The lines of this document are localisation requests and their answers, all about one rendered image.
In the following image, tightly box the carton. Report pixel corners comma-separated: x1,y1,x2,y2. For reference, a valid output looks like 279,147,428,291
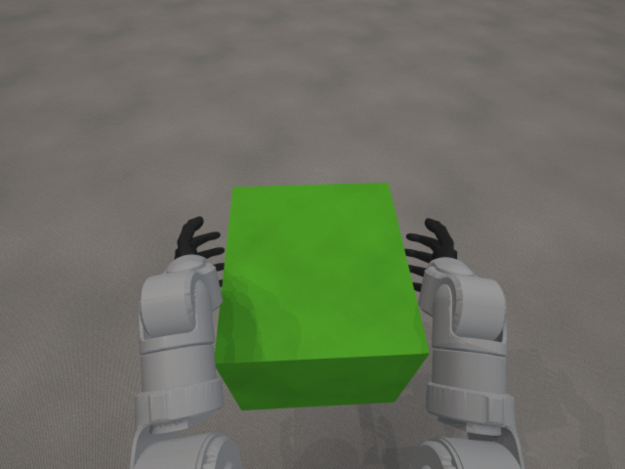
215,183,430,410

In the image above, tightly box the robot left forearm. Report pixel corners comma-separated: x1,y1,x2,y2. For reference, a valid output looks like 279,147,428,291
130,255,224,469

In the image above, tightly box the robot right forearm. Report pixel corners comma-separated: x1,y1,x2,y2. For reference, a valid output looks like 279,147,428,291
418,257,525,469

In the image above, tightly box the left robot hand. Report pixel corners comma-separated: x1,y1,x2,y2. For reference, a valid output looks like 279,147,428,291
174,216,225,287

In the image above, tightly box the left robot upper arm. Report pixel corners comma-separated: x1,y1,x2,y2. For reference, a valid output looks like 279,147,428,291
134,432,242,469

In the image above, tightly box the right robot upper arm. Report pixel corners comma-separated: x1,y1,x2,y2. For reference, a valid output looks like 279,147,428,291
412,437,521,469

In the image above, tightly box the right robot hand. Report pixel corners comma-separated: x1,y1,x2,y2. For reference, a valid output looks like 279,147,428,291
404,218,457,292

